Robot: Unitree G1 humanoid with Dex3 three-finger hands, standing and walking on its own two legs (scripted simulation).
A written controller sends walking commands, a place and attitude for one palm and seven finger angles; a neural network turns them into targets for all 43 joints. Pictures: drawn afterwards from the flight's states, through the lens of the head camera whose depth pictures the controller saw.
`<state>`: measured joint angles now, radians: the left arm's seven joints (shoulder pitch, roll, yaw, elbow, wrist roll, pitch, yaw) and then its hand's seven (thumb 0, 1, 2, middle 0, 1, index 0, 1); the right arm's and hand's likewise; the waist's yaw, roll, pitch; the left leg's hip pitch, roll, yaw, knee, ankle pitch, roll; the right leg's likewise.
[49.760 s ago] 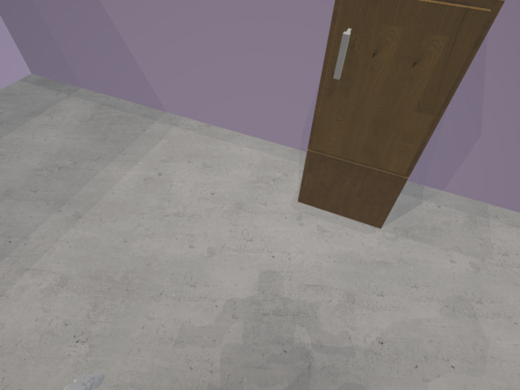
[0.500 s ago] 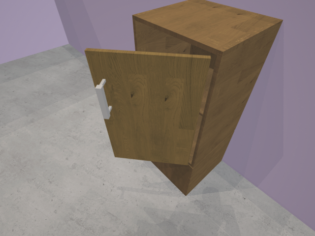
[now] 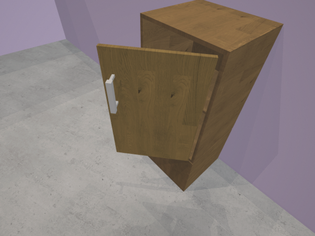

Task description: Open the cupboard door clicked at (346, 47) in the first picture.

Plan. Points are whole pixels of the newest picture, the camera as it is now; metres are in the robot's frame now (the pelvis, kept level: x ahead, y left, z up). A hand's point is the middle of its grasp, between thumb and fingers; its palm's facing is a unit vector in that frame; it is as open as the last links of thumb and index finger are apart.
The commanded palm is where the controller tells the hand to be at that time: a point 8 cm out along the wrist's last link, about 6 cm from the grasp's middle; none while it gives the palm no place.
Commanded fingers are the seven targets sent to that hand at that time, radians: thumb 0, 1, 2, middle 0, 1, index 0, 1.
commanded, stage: come to a stop and stand still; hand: left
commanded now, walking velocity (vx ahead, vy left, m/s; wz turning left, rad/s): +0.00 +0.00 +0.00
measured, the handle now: (113, 94) +0.58 +0.20 +0.03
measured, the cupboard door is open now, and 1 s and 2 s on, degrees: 41 41 41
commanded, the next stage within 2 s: look again from close up in 0.86 s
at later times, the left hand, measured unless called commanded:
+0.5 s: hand out of the picture +0.01 +0.23 -0.19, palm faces -0.02 -0.98 -0.20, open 7.4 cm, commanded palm none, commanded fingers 0.00 0.90 0.90 -0.20 -0.30 -0.20 -0.30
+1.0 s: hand out of the picture +0.01 +0.24 -0.19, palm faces +0.00 -0.98 -0.20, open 7.4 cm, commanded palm none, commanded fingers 0.00 0.90 0.90 -0.20 -0.30 -0.20 -0.30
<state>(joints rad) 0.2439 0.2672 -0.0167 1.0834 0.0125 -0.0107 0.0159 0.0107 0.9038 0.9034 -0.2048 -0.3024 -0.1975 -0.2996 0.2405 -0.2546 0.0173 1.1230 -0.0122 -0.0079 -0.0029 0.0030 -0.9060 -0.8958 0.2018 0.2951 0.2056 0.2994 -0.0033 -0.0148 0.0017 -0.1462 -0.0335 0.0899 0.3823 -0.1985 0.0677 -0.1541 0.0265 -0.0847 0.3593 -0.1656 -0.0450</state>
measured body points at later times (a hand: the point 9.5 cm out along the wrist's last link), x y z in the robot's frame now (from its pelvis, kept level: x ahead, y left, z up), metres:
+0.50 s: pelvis +0.00 +0.04 +0.00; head +0.00 +0.07 +0.45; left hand +0.02 +0.29 -0.17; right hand +0.04 -0.21 -0.14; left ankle +0.01 +0.07 -0.74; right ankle +0.02 -0.09 -0.74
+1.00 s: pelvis +0.02 +0.06 +0.00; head +0.02 +0.07 +0.45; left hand +0.01 +0.29 -0.17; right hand +0.02 -0.19 -0.15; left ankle +0.01 +0.07 -0.74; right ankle +0.02 -0.09 -0.74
